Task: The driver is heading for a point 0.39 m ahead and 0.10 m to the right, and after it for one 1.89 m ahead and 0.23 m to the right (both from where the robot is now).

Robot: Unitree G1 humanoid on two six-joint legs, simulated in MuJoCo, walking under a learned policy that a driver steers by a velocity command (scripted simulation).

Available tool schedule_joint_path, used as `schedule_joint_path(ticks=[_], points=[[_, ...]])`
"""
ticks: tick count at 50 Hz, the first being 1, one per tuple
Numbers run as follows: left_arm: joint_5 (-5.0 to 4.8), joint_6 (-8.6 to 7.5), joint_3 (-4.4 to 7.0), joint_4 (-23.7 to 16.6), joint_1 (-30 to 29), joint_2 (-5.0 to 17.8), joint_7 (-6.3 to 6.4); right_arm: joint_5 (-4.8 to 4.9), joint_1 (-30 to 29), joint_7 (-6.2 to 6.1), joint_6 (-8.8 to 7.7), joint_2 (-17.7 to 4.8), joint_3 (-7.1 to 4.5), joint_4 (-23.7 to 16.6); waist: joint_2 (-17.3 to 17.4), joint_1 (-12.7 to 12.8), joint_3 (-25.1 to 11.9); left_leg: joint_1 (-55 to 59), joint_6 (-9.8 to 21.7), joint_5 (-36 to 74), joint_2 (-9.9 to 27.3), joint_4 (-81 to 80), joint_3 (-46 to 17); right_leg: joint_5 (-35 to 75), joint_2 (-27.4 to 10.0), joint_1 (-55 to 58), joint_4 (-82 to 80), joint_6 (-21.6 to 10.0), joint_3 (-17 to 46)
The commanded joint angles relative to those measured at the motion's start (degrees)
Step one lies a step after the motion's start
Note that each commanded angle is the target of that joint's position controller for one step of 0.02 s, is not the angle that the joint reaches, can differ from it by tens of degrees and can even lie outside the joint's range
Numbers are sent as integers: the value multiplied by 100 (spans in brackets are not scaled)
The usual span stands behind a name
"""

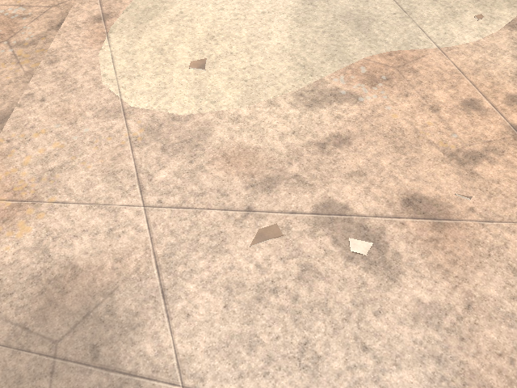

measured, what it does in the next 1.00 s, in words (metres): walks ahead, turning right: left foot, then right foot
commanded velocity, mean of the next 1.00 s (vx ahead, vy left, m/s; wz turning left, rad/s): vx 0.50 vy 0.00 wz -0.47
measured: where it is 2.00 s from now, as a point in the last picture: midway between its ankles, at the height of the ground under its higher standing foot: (349, 205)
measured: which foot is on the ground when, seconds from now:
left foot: up 0.00-0.42, down 0.44-0.98, up 1.00-1.00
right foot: down 0.00-0.44, up 0.46-0.94, down 0.96-1.00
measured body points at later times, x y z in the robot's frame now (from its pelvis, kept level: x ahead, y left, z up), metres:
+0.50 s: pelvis +0.28 +0.02 +0.00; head +0.31 +0.02 +0.45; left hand +0.33 +0.30 -0.13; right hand +0.43 -0.26 -0.08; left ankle +0.39 +0.10 -0.73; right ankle +0.10 -0.05 -0.68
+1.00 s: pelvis +0.51 -0.09 +0.00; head +0.54 -0.12 +0.45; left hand +0.81 -0.01 -0.09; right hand +0.33 -0.28 -0.14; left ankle +0.41 +0.10 -0.69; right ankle +0.55 -0.20 -0.73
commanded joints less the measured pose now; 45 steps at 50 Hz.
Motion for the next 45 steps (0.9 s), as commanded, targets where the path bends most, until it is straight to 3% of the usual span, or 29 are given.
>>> schedule_joint_path(ticks=[1, 3, 6, 9, 12, 17, 19, 21, 22, 23, 24, 25, 26, 27, 28, 30, 32, 36, 40, 43, 45], points=[[-85, 26, 236, 41, 758, 764, 41, -25, -324, 41, -167, -683, -149, -637, -57, 179, -230, -2411, -6, 532, 495, 770, -511, 580, -1767, 1874, -1884, -1025, 2724], [-123, -38, 184, 84, 706, 626, 72, -148, -215, 47, 26, -553, -122, -673, -206, -71, -229, -1840, -199, 591, 597, 250, -484, 1109, -1385, 1239, -2023, -846, 2163], [-131, -111, 248, 138, 996, 853, 83, -165, -555, 79, 181, -484, -110, -867, -256, -56, -200, -1973, -441, 885, 591, -316, -321, 1247, -1177, 1012, -2176, -903, 1943], [-124, -86, 260, 170, 1368, 867, 81, -135, -1406, 89, 206, -519, -108, -1195, -312, 207, 5, -2426, -614, 1561, 603, -1200, -272, 1111, -1078, 1157, -2282, -785, 2017], [-112, -57, 275, 178, 1678, 883, 89, -96, -1957, 120, 194, -504, -76, -1410, -387, 445, -51, -2534, -637, 2084, 487, -1883, -299, 1352, -1016, 1554, -2111, -641, 2068], [-23, -14, 299, 144, 1979, 964, 162, -31, -2623, 139, 116, -578, -23, -1769, -473, 653, -81, -2424, -538, 2017, 228, -2667, -341, 2156, -1137, 2178, -1587, -563, 2355], [-5, -13, 333, 44, 1766, 1069, 211, -15, -2359, 124, 61, -714, -50, -1777, -543, 439, -126, -1804, -416, 1737, 146, -3087, -431, 2364, -1195, 2121, -1315, -395, 2516], [-9, -47, 366, -77, 1432, 1191, 186, -6, -1350, 45, -21, -940, -146, -1503, -471, -44, -511, -270, -220, 1406, -100, -3519, -327, 3017, -983, 1730, -450, -164, 2482], [-65, -99, 341, -120, 1377, 1092, 128, -74, -578, -33, -107, -1179, -232, -1341, -81, -418, -1010, 921, -23, 1363, 288, -3798, -652, 2672, -579, 1284, 707, -21, 2180], [-218, -142, 217, -345, 1551, 597, 98, -219, 236, -138, -116, -1678, -341, -1362, 720, -606, -1963, 2415, 315, 112, 1810, -4009, -2280, 811, -98, 263, 2391, 161, 1569], [-235, -103, 185, -465, 2111, 472, 106, -213, 4, -113, -9, -1952, -419, -1353, 1831, -141, -2158, 2825, 831, -12, 2696, -4703, -4557, -2321, 437, -1088, 3368, 208, 1082], [-47, 9, 228, -247, 1973, 845, 155, -136, -391, -86, 55, -1348, -323, -1431, 786, 3, -1350, 2080, 813, -639, 2488, -4656, -4184, -1828, -144, -1435, 3864, 156, 1128], [5, 31, 233, -253, 1577, 830, 91, -81, -714, -64, 58, -873, -208, -1492, 183, -3, -699, 1320, 691, -345, 2157, -4777, -3218, -1289, -332, -1363, 3741, 188, 1069], [9, 51, 215, -302, 1389, 701, 39, -95, -871, -54, 47, -714, -156, -1481, 181, 71, -428, 878, 562, 361, 1877, -4936, -2464, -998, -498, -1226, 3529, 241, 998], [80, 107, 220, -337, 1287, 676, -13, -84, -798, -69, 15, -673, -134, -1410, 416, 102, -300, 645, 485, 947, 1694, -5021, -1938, -897, -610, -1144, 3399, 300, 940], [98, 230, 200, -395, 1231, 599, -103, -28, -604, -45, -92, -689, -140, -1274, 601, 166, -317, 505, 454, 1869, 1533, -5107, -1313, -722, -656, -1061, 3386, 380, 834], [82, 289, 175, -546, 920, 543, -164, 25, -450, -15, -177, -741, -171, -1187, 525, 180, -309, 616, 526, 2409, 1564, -5216, -918, -451, -722, -1364, 3338, 436, 793], [80, 301, 108, -857, 136, 472, -260, 12, -205, -2, -178, -750, -193, -1040, 439, 82, -112, 765, 555, 2818, 1468, -5379, -179, 264, -811, -1860, 2656, 551, 621], [69, 253, -17, -1138, -641, 316, -354, 11, -26, -13, -160, -854, -224, -924, 435, -79, 57, 802, 439, 3039, 1379, -5385, 447, 936, -782, -1451, 1265, 467, 202], [125, 224, -78, -1235, -948, 270, -320, -5, 452, -6, -109, -889, -205, -652, 402, -190, 176, 1067, 470, 3492, 1532, -5328, 447, 526, -590, -1025, 503, 267, 58], [170, 189, -62, -1206, -894, 363, -241, 12, 578, -8, -26, -1015, -210, -483, 461, -82, 131, 1420, 505, 4729, 1601, -4912, 421, -18, -393, -670, 162, 82, -106]])
Keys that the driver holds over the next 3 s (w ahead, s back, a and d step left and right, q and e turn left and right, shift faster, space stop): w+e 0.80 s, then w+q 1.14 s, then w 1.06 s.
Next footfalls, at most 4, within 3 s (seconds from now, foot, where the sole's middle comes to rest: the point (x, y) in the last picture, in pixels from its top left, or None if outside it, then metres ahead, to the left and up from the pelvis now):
0.44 left None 0.43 0.09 -0.76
0.96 right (358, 340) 0.58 -0.23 -0.76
1.50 left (322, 234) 0.91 -0.17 -0.76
2.02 right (369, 160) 1.21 -0.35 -0.76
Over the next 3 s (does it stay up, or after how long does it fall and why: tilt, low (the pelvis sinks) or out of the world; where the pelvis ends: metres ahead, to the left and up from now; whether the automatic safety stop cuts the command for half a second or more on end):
stays up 1.53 -0.18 0.01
